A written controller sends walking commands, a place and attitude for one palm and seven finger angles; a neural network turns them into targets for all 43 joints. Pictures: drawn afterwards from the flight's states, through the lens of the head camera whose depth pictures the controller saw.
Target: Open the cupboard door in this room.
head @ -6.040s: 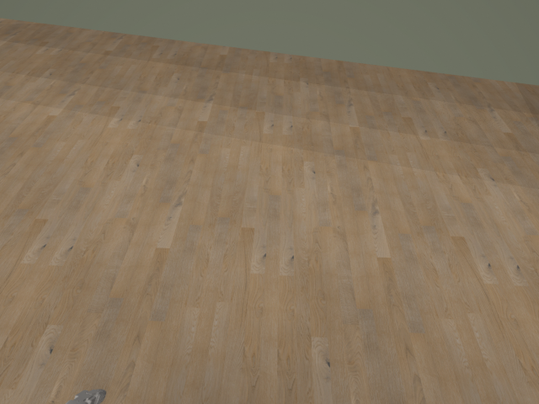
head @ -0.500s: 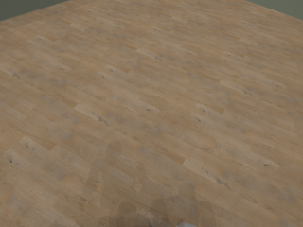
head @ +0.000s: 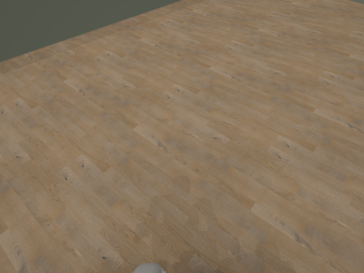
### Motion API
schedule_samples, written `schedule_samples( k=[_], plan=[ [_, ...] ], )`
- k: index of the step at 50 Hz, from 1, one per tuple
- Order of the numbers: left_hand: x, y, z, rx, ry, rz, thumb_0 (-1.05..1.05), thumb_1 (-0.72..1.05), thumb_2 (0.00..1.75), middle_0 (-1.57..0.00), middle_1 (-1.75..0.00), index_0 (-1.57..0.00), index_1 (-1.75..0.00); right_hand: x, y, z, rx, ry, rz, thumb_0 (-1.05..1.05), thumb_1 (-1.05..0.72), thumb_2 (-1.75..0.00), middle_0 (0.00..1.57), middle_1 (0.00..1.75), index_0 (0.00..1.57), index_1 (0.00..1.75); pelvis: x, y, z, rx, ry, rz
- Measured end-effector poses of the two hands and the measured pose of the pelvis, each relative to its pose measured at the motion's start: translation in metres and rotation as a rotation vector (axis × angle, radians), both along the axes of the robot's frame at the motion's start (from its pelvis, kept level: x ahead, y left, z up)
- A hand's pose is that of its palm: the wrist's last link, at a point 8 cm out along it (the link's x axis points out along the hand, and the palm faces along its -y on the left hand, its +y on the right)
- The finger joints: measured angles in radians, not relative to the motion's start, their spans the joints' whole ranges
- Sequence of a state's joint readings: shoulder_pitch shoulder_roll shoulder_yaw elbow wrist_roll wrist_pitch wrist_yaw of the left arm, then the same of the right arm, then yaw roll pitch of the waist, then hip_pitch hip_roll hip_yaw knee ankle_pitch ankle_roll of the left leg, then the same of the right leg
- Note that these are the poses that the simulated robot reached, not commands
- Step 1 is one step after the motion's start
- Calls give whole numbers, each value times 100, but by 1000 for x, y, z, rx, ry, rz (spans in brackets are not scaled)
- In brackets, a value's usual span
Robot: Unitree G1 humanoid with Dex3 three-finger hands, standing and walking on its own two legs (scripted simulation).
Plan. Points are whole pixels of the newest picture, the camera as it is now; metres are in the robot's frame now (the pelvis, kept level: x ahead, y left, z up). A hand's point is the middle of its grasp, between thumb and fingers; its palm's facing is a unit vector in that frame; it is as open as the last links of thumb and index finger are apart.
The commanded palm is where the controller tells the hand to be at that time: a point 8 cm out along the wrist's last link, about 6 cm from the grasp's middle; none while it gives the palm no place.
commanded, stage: turn or walk to find it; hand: left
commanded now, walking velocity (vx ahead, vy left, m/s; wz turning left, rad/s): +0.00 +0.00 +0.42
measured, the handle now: out of the picture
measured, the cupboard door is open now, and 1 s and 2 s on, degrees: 0 0 0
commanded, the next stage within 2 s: none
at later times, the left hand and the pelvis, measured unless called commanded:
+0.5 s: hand out of the picture +0.03 +0.26 -0.16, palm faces +0.23 -0.94 -0.26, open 7.4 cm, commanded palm none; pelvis -0.01 +0.04 +0.00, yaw +12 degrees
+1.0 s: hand out of the picture -0.09 +0.19 -0.17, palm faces +0.45 -0.86 -0.24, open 7.4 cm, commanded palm none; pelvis -0.03 +0.00 +0.00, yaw +26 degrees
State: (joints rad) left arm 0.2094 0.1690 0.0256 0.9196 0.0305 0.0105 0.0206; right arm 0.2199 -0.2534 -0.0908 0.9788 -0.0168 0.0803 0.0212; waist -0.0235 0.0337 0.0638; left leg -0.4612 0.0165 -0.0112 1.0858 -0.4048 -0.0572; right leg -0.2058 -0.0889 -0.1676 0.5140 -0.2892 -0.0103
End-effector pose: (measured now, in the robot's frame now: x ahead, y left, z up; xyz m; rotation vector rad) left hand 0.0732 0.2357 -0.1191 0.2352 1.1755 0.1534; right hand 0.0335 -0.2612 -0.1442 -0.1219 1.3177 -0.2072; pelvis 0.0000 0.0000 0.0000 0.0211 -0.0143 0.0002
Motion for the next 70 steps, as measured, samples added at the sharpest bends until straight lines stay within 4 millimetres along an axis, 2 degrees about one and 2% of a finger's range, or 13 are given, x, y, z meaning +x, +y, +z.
schedule_samples(
  k=[5, 10, 14, 23, 29, 33, 39, 45, 49, 55, 58, 64, 70],
  plan=[
    [-33, 16, -13, -24, 52, 72, 1, 90, 89, -20, -30, -20, -30, 18, 12, 5, -25, 14, 75, 1, -91, -90, 19, 30, 19, 30, -3, 11, -2, -5, 5, 49],
    [-70, 49, -38, -44, 117, 163, 1, 90, 89, -20, -30, -20, -30, 50, 40, 8, -64, -56, 165, 1, -91, -90, 19, 30, 19, 30, -6, 32, -15, -20, 11, 98],
    [-86, 67, -36, -35, 169, 205, 1, 90, 89, -20, -30, -20, -30, 63, 61, 19, -68, -107, 204, 1, -91, -90, 20, 30, 20, 30, -9, 41, -8, -30, 8, 114],
    [-71, 74, -11, -16, 55, 246, 1, 91, 90, -20, -30, -19, -30, 65, 79, 22, -21, -107, 261, 0, -91, -90, 20, 30, 20, 30, -13, 40, 4, -37, 10, 185],
    [-53, 54, 0, 8, -34, 251, 1, 91, 90, -20, -30, -19, -30, 57, 61, 6, 13, -74, 275, 0, -91, -90, 20, 30, 20, 30, -16, 21, 0, -20, 10, 239],
    [-56, 33, 3, 36, -82, 264, 1, 90, 90, -20, -30, -20, -30, 56, 40, -10, 31, -50, 287, 0, -91, -90, 20, 30, 20, 30, -18, 3, -9, -9, 7, 282],
    [-94, 8, 8, 25, -45, 347, 1, 90, 89, -20, -30, -20, -30, 62, 21, -7, 19, -5, 343, 1, -91, -90, 20, 30, 20, 30, -21, -8, -1, 5, -6, 353],
    [-138, -5, 0, -9, 27, 432, 1, 90, 89, -20, -30, -20, -30, 72, 24, 0, -7, 24, 415, 1, -91, -90, 19, 30, 19, 30, -25, -8, 2, 9, -2, 414],
    [-175, -5, -11, -37, 80, 495, 1, 90, 89, -20, -30, -20, -30, 88, 43, 4, -25, 11, 483, 1, -91, -90, 19, 30, 19, 30, -32, -1, -1, 0, 2, 450],
    [-236, 10, -39, -78, 158, 603, 1, 90, 89, -20, -30, -20, -30, 115, 95, 11, -43, -106, 598, 1, -91, -90, 19, 30, 19, 30, -49, 20, -14, -20, 1, 503],
    [-253, 19, -38, -80, 199, 630, 1, 90, 89, -20, -30, -20, -30, 118, 117, 21, -36, -155, 631, 1, -91, -90, 19, 30, 19, 30, -55, 26, -10, -27, -5, 515],
    [-250, 36, -22, -61, 122, 660, 1, 91, 90, -20, -30, -20, -30, 112, 138, 30, -14, -162, 674, 0, -91, -90, 20, 30, 20, 30, -61, 31, 3, -43, -7, 561],
    [-227, 42, -9, -21, 27, 664, 1, 91, 90, -20, -30, -19, -30, 100, 131, 23, 12, -129, 683, 0, -91, -90, 20, 30, 20, 30, -63, 24, 4, -35, -6, 607]
  ],
)
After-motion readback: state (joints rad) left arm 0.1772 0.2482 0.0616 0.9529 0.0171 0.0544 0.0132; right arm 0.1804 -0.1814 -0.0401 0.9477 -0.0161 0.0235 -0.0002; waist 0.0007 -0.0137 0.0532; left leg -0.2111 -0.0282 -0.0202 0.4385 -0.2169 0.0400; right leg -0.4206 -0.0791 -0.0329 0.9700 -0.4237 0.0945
